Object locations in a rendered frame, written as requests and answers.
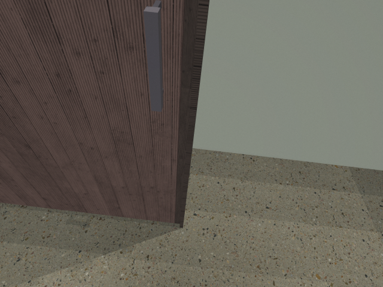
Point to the wardrobe door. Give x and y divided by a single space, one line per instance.
77 131

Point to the handle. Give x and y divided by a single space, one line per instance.
152 21

